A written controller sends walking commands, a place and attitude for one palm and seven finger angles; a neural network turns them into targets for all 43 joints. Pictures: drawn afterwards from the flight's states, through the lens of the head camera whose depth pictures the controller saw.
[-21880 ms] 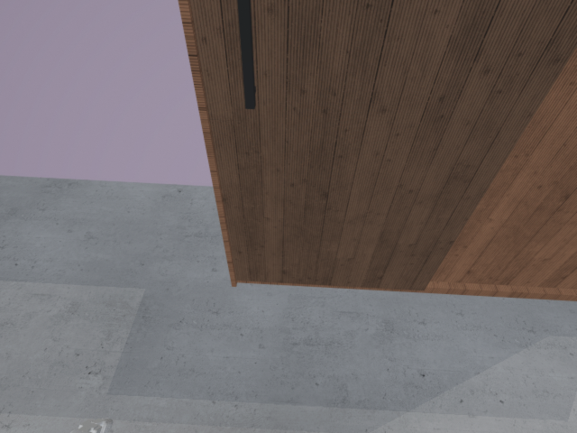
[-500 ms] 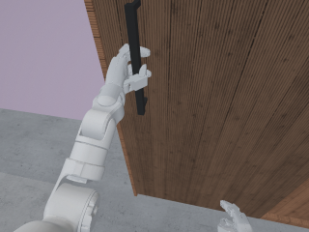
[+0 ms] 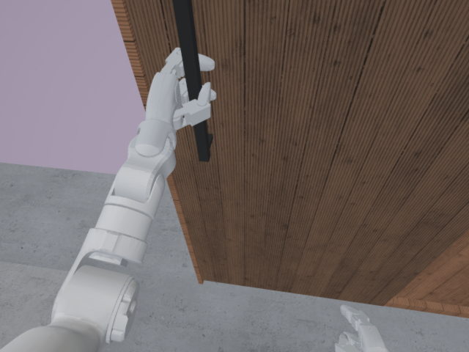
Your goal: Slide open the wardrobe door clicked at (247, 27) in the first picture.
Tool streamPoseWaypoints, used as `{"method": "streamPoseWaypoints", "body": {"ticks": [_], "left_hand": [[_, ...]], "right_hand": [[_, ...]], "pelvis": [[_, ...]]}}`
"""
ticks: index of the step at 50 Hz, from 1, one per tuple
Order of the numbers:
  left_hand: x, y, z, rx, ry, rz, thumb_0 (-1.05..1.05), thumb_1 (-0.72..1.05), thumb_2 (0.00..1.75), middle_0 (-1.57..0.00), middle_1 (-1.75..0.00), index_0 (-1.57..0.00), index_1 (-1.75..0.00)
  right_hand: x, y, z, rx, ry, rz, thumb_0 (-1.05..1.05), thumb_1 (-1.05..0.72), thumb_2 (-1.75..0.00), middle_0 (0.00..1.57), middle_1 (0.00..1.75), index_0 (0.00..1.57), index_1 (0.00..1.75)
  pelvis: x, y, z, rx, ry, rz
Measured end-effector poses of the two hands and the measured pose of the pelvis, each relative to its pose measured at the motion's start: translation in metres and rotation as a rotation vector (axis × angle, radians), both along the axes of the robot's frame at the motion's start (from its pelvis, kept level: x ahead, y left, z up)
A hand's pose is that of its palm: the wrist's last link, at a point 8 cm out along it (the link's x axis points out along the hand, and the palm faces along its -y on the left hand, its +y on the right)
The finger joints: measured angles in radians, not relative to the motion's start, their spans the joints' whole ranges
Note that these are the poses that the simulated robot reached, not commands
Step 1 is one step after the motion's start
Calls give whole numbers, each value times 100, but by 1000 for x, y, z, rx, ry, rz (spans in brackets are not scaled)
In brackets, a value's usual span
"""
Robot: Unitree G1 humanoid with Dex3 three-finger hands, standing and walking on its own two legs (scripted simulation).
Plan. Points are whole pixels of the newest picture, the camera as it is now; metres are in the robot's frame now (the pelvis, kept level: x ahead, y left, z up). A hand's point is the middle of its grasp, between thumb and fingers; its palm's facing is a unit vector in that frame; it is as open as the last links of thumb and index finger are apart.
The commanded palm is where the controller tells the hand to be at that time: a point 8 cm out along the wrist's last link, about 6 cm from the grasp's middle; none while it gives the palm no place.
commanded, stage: step sideways, sliding the door along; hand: left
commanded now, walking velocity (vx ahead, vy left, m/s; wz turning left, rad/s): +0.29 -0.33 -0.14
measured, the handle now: (198, 85) +0.48 +0.09 +0.23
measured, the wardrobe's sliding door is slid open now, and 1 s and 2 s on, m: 0.00 0.04 0.31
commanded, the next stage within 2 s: none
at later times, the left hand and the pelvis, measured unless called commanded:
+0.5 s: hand (214, 105) +0.43 +0.06 +0.22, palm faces +0.09 -1.00 -0.04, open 6.0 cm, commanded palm +0.41 +0.04 +0.22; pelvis +0.03 -0.07 -0.01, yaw +4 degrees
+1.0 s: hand (235, 101) +0.44 +0.03 +0.22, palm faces +0.42 -0.91 -0.04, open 6.0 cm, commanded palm +0.40 -0.01 +0.21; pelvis +0.09 -0.19 -0.02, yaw +6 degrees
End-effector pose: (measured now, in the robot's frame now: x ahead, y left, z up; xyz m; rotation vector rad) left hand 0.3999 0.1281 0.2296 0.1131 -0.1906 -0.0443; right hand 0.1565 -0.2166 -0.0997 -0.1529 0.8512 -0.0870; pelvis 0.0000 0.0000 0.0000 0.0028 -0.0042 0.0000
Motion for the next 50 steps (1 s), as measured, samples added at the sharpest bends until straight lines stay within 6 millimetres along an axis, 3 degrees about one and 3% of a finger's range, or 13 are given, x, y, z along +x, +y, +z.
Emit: {"method": "streamPoseWaypoints", "body": {"ticks": [8,13,19,23,27,32,37,44,47,50], "left_hand": [[5,-5,-8,-34,-132,64,-2,73,85,-43,-140,-30,-139],[6,-12,-13,-79,-188,123,-1,76,86,-44,-140,-26,-139],[8,-13,-16,-60,-244,139,-2,76,86,-45,-140,-24,-136],[11,-13,-19,-68,-296,111,-3,77,86,-45,-140,-23,-133],[12,-15,-20,-73,-309,96,-3,77,86,-45,-140,-23,-132],[11,-20,-19,-72,-304,111,-3,76,86,-45,-140,-24,-133],[10,-26,-19,-51,-301,174,-4,76,86,-45,-140,-26,-134],[7,-40,-19,19,-321,379,-5,73,85,-45,-140,-27,-130],[7,-49,-19,9,-321,435,-5,72,85,-48,-142,-27,-129],[6,-57,-20,-11,-334,435,-4,72,85,-48,-142,-28,-131]], "right_hand": [[-4,-21,-25,16,79,-8,1,-90,-89,20,30,20,30],[7,-43,-37,11,143,21,1,-90,-89,20,30,20,30],[45,-60,-25,-47,153,92,1,-91,-89,19,30,20,30],[83,-60,-21,-56,79,112,1,-91,-89,19,30,20,30],[113,-51,-11,-2,26,166,1,-91,-89,19,30,19,30],[133,-43,2,32,21,227,0,-91,-89,19,30,20,30],[150,-49,7,71,5,276,0,-91,-89,20,30,20,30],[187,-91,-13,138,-97,322,0,-90,-89,20,30,20,30],[197,-123,-18,96,-115,265,1,-90,-89,20,30,20,30],[193,-154,-14,22,-108,199,1,-91,-89,20,30,20,30]], "pelvis": [[1,-30,-8,-3,0,11],[9,-56,-14,-20,-15,57],[19,-70,-6,14,-5,88],[26,-70,-15,-3,0,79],[28,-78,-10,-20,-27,77],[40,-98,1,-72,-32,62],[60,-131,4,-101,-46,57],[91,-188,-22,-67,-71,91],[92,-191,-20,-49,-49,96],[93,-188,-15,-32,-23,103]]}}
